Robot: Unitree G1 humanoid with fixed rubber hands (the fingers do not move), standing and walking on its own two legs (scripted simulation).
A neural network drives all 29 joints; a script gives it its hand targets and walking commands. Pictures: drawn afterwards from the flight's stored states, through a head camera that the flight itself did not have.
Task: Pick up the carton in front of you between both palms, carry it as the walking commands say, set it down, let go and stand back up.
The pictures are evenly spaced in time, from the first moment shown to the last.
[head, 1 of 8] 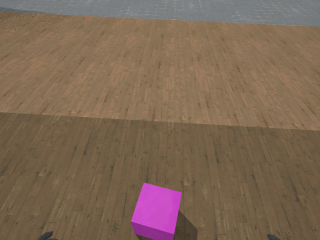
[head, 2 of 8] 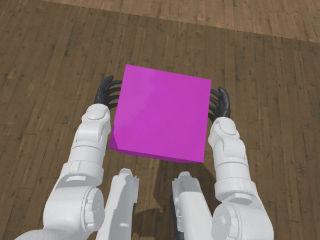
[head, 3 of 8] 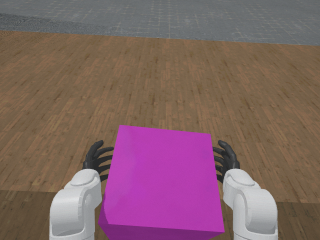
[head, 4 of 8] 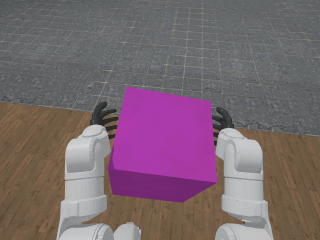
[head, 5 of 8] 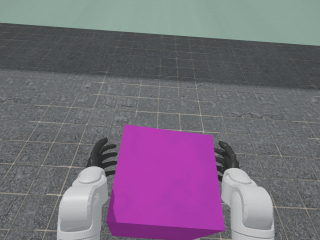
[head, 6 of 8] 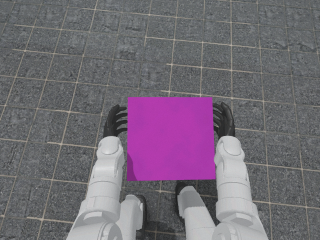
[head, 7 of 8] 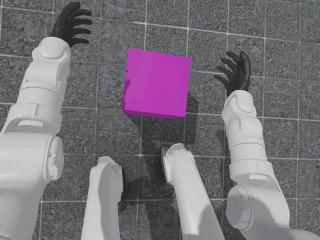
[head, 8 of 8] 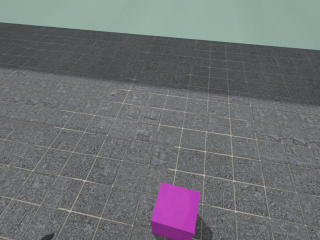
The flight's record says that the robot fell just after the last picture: no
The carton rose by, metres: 0.68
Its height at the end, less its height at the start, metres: -0.26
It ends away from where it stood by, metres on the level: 5.49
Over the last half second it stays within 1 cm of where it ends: yes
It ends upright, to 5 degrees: yes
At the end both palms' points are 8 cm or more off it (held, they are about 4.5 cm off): yes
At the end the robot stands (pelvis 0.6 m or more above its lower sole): yes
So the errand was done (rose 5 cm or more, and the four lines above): yes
